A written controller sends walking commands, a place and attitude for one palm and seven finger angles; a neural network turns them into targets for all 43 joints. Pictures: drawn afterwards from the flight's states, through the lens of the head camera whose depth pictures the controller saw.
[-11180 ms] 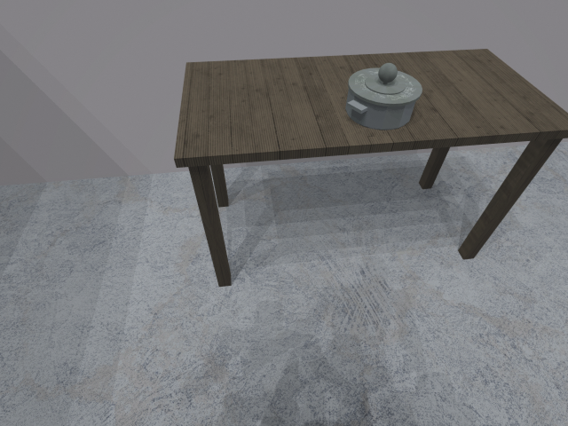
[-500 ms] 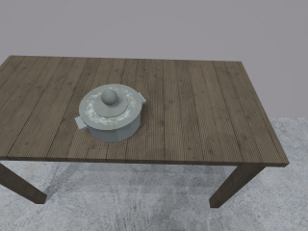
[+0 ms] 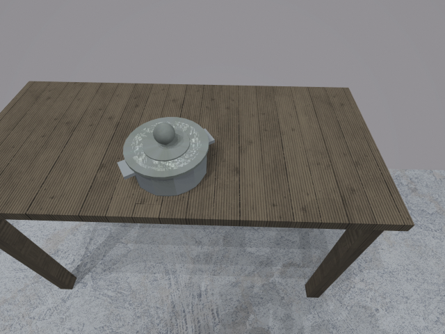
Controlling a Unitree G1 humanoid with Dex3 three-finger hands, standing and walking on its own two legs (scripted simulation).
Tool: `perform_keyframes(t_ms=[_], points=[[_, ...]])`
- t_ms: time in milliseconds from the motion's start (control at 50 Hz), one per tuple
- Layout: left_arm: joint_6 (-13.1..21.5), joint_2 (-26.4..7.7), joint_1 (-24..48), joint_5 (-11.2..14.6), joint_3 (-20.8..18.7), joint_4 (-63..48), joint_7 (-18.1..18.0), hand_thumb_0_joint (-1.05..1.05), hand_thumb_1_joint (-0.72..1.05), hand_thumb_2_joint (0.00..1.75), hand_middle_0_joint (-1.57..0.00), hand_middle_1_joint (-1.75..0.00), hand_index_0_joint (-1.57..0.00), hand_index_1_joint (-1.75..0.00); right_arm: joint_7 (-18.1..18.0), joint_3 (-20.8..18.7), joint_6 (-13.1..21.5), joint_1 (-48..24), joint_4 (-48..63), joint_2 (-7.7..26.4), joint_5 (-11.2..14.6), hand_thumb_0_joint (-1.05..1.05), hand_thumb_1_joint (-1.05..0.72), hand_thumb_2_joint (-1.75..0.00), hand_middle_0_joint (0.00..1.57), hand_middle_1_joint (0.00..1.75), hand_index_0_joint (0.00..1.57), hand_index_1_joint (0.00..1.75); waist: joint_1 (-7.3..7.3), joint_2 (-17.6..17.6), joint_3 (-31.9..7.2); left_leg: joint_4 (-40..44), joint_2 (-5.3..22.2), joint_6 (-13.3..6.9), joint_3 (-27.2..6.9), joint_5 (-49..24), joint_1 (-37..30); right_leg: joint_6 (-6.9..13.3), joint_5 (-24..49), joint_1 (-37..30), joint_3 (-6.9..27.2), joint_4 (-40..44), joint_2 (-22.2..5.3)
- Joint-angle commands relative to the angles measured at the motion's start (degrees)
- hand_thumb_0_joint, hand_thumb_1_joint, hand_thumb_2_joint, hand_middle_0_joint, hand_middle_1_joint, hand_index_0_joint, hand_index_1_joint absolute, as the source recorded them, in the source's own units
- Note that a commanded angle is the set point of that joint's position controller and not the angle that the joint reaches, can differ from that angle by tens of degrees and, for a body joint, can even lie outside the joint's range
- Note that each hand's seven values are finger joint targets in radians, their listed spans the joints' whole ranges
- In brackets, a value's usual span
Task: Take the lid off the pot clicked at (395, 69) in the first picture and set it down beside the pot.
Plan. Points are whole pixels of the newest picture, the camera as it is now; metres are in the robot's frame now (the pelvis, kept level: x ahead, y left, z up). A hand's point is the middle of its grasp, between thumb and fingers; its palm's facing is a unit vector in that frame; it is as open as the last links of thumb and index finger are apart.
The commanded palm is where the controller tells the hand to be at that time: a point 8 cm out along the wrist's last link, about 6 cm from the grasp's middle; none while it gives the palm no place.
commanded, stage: come to a stop and stand still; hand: left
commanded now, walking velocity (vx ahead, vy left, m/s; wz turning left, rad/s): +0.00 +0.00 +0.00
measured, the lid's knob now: (164, 133) +0.52 +0.17 +0.05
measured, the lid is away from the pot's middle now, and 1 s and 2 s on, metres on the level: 0.00 0.00 0.00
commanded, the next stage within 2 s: look again from close up in 0.94 s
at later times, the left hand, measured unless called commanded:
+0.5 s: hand out of the picture -0.04 +0.13 -0.17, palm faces -0.01 -0.98 -0.19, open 7.4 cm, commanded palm none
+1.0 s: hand out of the picture -0.02 +0.12 -0.17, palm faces +0.01 -0.99 -0.17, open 7.4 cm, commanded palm none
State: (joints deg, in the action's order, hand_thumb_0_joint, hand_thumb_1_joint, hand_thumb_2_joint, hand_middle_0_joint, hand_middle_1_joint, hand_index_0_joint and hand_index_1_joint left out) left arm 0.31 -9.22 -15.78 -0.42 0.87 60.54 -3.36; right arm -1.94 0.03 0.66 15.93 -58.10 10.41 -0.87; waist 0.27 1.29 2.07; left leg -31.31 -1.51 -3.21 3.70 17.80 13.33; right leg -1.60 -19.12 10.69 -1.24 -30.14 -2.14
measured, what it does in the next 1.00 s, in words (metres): stands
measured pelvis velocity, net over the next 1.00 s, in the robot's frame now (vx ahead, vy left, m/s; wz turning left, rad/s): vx -0.01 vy -0.05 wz -0.01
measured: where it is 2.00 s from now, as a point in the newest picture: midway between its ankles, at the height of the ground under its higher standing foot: outside the picture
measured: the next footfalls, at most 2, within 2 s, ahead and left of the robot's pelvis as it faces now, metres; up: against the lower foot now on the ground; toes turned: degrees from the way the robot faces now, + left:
none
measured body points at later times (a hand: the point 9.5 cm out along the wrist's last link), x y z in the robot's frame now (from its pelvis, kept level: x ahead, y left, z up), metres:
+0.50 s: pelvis -0.02 -0.04 +0.00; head -0.01 -0.04 +0.45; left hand -0.04 +0.18 -0.15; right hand -0.04 -0.26 -0.16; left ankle -0.01 +0.08 -0.73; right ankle -0.03 -0.14 -0.73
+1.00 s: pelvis -0.01 -0.05 +0.01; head +0.00 -0.04 +0.46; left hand -0.02 +0.17 -0.16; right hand -0.02 -0.26 -0.15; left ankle -0.01 +0.08 -0.73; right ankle -0.03 -0.14 -0.73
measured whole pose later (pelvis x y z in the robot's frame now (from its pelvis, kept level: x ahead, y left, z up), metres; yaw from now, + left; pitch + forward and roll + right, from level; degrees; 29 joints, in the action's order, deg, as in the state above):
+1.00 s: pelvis -0.01 -0.05 +0.01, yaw -1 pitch +0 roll +0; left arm 1.1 -8.4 -18.0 -0.5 1.4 61.9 -2.3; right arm -2.0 0.8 1.4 16.8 -64.6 7.1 -0.4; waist -0.3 -1.4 2.0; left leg -26.7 1.8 0.8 2.9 14.3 12.0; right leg 2.3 -16.6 10.4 -1.9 -27.3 1.3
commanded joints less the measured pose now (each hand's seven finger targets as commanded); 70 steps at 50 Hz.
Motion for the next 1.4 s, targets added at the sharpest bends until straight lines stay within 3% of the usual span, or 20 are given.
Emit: perform_keyframes(t_ms=[0,60,140,200,380,460,520,680,720,860,940,1000,1120,1380], points=[[0.2,-5.8,-3.0,-0.3,-1.0,-2.6,0.6,0.00,0.90,0.90,-0.20,-0.30,-0.20,-0.30,0.3,-0.9,0.5,1.3,3.9,5.7,0.1,0.00,-0.90,-0.90,0.20,0.30,0.20,0.30,-0.48,-1.3,3.1,7.2,7.9,-0.1,-8.6,-11.3,1.1,4.1,4.0,4.6,3.2,4.3,-2.6],[0.0,-6.4,-2.7,-0.6,-0.8,-3.2,0.9,0.00,0.90,0.90,-0.20,-0.30,-0.20,-0.30,0.8,-0.9,0.3,1.7,3.8,5.8,0.1,0.00,-0.90,-0.90,0.20,0.30,0.20,0.30,0.04,-3.4,7.2,10.2,6.9,0.5,-8.2,2.6,4.4,4.2,-3.2,7.8,4.9,6.0,-2.5],[-0.1,-7.2,-4.0,-0.7,-1.0,-3.9,1.1,0.00,0.90,0.90,-0.20,-0.30,-0.20,-0.30,1.1,-0.9,0.2,1.6,3.7,6.2,0.0,0.00,-0.90,-0.90,0.20,0.30,0.20,0.30,-0.46,-2.9,6.5,11.5,6.4,0.7,-7.9,8.5,5.0,4.3,-7.3,8.9,6.0,7.0,-2.5],[0.2,-7.7,-4.4,-0.6,-1.0,-4.1,1.3,0.00,0.90,0.90,-0.20,-0.30,-0.20,-0.30,1.1,-0.7,0.5,2.7,3.2,5.4,0.0,0.00,-0.90,-0.90,0.20,0.30,0.20,0.30,-0.39,-4.9,4.2,10.5,6.2,0.7,-6.8,5.0,2.6,4.5,-6.4,8.9,6.7,8.0,-3.1],[1.0,-6.7,-6.1,-0.4,-0.6,-2.6,1.2,0.00,0.90,0.90,-0.20,-0.30,-0.20,-0.30,0.8,-0.1,1.3,4.3,-0.1,3.9,0.4,0.00,-0.90,-0.90,0.20,0.30,0.20,0.30,-0.39,-2.1,1.2,8.2,6.6,1.4,-5.4,-4.6,-0.5,4.6,3.0,6.8,7.5,7.9,-3.8],[1.1,-6.1,-6.8,-0.3,-0.5,-1.6,1.1,0.00,0.90,0.90,-0.20,-0.30,-0.20,-0.30,0.5,0.0,1.4,4.9,-1.5,3.1,0.5,0.00,-0.90,-0.90,0.20,0.30,0.20,0.30,-0.46,-2.3,1.6,7.7,6.9,1.6,-5.2,-7.1,-0.7,4.6,6.9,5.8,7.1,7.8,-3.9],[1.1,-5.7,-7.2,-0.3,-0.4,-1.0,1.1,0.00,0.90,0.90,-0.20,-0.30,-0.20,-0.30,0.5,0.0,1.2,5.1,-2.4,2.6,0.6,0.00,-0.90,-0.90,0.20,0.30,0.20,0.30,-0.58,-2.4,2.8,7.8,6.9,1.7,-4.9,-5.8,-0.4,4.7,5.4,6.1,7.0,8.8,-4.0],[1.5,-4.6,-7.6,-0.2,-0.4,-0.1,0.9,0.00,0.90,0.90,-0.20,-0.30,-0.20,-0.30,0.1,-0.1,1.6,5.8,-4.3,1.7,0.7,0.00,-0.90,-0.90,0.20,0.30,0.20,0.30,-0.51,-1.5,-0.2,7.4,7.6,1.7,-5.0,-12.0,-2.9,4.8,14.6,3.0,6.4,7.6,-4.1],[1.5,-4.5,-7.4,-0.3,-0.5,-0.2,0.9,0.00,0.90,0.90,-0.20,-0.30,-0.20,-0.30,0.0,-0.2,1.6,5.4,-4.5,1.7,0.7,0.00,-0.90,-0.90,0.20,0.30,0.20,0.30,-0.60,-2.0,0.8,7.2,7.7,1.8,-4.8,-12.2,-2.4,4.6,15.7,2.9,6.2,7.8,-4.1],[1.4,-4.3,-7.3,-0.3,-0.5,0.0,0.9,0.00,0.90,0.90,-0.20,-0.30,-0.20,-0.30,0.0,0.0,1.3,5.3,-5.3,1.1,0.7,0.00,-0.90,-0.90,0.20,0.30,0.20,0.30,-0.63,-1.6,3.2,8.4,7.5,1.9,-4.9,-10.0,-1.9,4.7,12.5,3.8,6.3,9.2,-4.1],[1.4,-4.6,-7.3,-0.3,-0.6,-0.2,1.0,0.00,0.90,0.90,-0.20,-0.30,-0.20,-0.30,0.0,-0.1,1.3,4.9,-5.3,1.1,0.7,0.00,-0.90,-0.90,0.20,0.30,0.20,0.30,-0.74,-0.9,2.6,8.3,7.5,1.9,-4.9,-10.5,-2.3,4.6,12.9,3.2,6.1,9.4,-4.2],[1.4,-4.6,-7.2,-0.2,-0.6,-0.1,1.1,0.00,0.90,0.90,-0.20,-0.30,-0.20,-0.30,0.0,-0.1,1.3,5.1,-5.4,1.3,0.7,0.00,-0.90,-0.90,0.20,0.30,0.20,0.30,-0.70,-3.0,1.9,8.6,7.7,1.8,-5.0,-10.9,-2.9,4.6,13.8,2.6,5.7,9.5,-4.0],[1.4,-4.3,-7.3,-0.2,-0.6,-0.1,1.1,0.00,0.90,0.90,-0.20,-0.30,-0.20,-0.30,0.0,-0.1,1.5,4.8,-5.7,1.6,0.7,0.00,-0.90,-0.90,0.20,0.30,0.20,0.30,-0.77,-0.9,1.8,8.7,7.8,1.7,-5.3,-12.2,-3.2,4.6,13.8,2.5,5.7,9.2,-4.0],[1.5,-3.7,-8.1,-0.2,-0.5,0.3,0.9,0.00,0.90,0.90,-0.20,-0.30,-0.20,-0.30,-0.1,-0.1,1.8,5.1,-6.3,1.3,0.8,0.00,-0.90,-0.90,0.20,0.30,0.20,0.30,-0.75,-1.7,1.0,9.2,8.1,1.4,-5.3,-14.3,-4.5,4.6,15.9,1.6,5.5,9.2,-4.2]])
